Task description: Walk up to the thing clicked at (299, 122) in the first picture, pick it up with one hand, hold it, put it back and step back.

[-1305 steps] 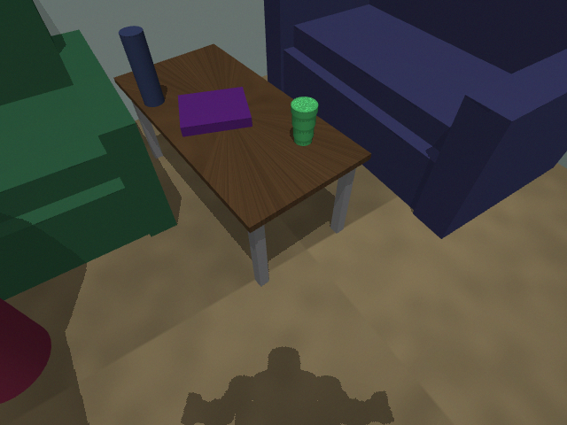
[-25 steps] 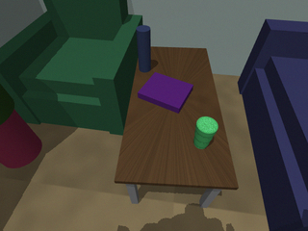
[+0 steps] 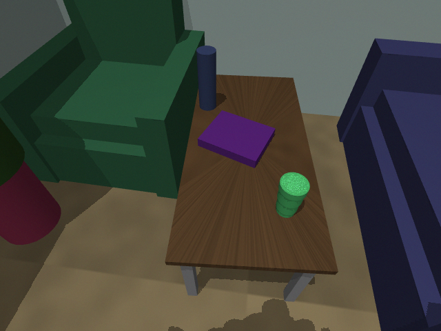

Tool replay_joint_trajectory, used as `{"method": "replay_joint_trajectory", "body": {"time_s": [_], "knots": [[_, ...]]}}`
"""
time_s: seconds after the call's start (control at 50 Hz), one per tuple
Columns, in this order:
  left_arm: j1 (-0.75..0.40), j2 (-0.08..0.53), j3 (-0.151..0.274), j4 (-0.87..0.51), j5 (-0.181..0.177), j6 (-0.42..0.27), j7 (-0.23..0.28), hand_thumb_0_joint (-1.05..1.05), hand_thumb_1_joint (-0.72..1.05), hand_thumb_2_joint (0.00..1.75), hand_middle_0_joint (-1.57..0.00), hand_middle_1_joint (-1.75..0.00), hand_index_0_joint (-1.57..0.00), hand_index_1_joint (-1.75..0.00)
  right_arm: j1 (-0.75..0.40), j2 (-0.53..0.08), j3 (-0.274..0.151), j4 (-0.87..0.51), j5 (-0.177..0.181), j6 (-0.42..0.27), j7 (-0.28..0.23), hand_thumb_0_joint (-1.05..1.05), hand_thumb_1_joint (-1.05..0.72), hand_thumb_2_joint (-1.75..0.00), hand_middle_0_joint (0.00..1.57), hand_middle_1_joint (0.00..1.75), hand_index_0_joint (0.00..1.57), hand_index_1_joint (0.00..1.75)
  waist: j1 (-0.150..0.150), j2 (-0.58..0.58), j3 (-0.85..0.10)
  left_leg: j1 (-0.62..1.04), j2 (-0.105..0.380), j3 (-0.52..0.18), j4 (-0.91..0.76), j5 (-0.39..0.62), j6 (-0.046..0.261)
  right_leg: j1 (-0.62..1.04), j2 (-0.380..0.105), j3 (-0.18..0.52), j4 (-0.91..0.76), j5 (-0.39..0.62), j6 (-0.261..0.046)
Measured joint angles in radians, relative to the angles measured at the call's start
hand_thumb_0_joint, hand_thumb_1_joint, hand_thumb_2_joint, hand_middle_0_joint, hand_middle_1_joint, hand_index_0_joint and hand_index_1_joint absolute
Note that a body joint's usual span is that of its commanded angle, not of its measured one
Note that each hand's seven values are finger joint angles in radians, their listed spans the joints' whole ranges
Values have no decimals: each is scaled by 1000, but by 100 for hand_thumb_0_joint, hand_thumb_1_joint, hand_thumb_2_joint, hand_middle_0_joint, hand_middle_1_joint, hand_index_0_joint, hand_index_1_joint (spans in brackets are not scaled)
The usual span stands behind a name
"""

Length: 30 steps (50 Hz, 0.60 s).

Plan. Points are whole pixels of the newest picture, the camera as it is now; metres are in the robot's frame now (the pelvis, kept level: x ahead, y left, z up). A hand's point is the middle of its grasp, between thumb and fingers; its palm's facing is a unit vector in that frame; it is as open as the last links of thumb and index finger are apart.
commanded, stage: stand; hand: right
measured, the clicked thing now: (289, 197) +0.54 -0.21 -0.26
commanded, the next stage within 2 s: step back in 1.48 s
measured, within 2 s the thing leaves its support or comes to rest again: neither
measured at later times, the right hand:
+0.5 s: hand out of the picture +0.07 -0.24 -0.16, palm faces -0.02 +0.94 -0.35, open 7.4 cm
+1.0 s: hand out of the picture +0.09 -0.24 -0.15, palm faces -0.02 +0.94 -0.35, open 7.4 cm
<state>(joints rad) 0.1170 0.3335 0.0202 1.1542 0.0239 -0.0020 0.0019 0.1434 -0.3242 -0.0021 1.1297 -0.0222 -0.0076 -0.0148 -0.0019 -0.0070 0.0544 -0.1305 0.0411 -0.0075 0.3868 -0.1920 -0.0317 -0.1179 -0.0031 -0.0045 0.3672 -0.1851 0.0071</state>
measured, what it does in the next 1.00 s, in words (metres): stands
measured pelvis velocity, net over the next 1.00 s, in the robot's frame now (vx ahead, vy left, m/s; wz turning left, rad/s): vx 0.02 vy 0.01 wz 0.01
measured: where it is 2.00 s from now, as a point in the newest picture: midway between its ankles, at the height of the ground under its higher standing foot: outside the picture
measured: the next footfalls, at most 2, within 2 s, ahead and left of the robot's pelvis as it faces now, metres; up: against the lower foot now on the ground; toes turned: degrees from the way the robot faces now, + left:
left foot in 1.96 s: -0.07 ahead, +0.14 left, +0.00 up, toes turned +2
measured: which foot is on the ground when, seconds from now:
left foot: down 0.00-1.00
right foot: down 0.00-1.00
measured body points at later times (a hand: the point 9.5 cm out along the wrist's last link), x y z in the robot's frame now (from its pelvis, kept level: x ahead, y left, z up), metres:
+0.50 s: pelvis +0.01 +0.01 +0.00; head +0.01 +0.01 +0.45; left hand +0.07 +0.30 -0.14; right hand +0.07 -0.29 -0.13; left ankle +0.02 +0.14 -0.75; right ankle +0.01 -0.12 -0.75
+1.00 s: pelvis +0.02 +0.01 +0.00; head +0.03 +0.01 +0.45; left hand +0.10 +0.31 -0.13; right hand +0.09 -0.29 -0.13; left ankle +0.02 +0.14 -0.75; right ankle +0.01 -0.12 -0.75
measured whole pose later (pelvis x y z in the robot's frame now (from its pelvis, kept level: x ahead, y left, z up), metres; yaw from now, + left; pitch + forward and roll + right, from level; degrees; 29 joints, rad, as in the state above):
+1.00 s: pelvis +0.02 +0.01 +0.00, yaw +0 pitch -3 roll +0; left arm 0.10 0.34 0.01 1.14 0.02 -0.01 0.00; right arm 0.11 -0.34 0.00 1.14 -0.01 -0.01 0.00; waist 0.00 0.00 0.06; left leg -0.10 0.02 0.00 0.34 -0.19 -0.02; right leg -0.09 -0.03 0.00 0.32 -0.19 0.03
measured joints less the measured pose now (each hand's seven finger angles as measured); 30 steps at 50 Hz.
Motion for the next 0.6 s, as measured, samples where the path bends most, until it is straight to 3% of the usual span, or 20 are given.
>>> {"method": "replay_joint_trajectory", "body": {"time_s": [0.6], "knots": [[-8, 3, -9, 5, -6, -5, -1, 0, 90, 89, -21, -30, -20, -30, -25, -13, 3, 15, 7, 1, 10, 1, -90, -90, 20, 30, 20, 30, -3, -1, 6, 18, -15, 6, -42, 8, 12, 17, -15, 4, -41, 7, 13]]}}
